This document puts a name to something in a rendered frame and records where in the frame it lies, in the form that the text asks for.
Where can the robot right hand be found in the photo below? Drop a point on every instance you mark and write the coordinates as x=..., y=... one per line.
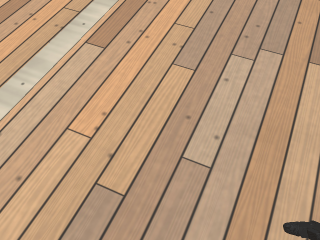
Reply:
x=304, y=229

